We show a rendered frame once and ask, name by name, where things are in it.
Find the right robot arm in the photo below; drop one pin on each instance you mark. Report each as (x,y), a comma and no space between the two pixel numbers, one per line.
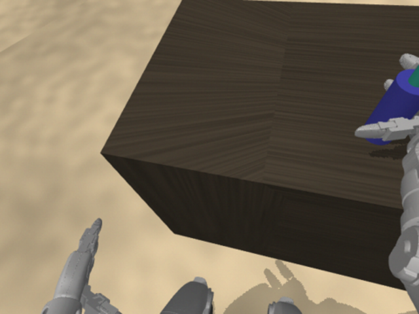
(404,258)

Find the left robot arm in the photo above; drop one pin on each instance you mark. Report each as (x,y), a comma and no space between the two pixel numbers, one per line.
(62,306)

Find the left robot hand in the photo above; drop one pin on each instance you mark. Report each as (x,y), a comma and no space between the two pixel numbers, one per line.
(73,281)

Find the bottle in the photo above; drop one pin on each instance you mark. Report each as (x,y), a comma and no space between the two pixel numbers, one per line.
(400,100)

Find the right robot hand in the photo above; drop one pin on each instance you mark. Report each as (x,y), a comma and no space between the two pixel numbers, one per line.
(394,128)

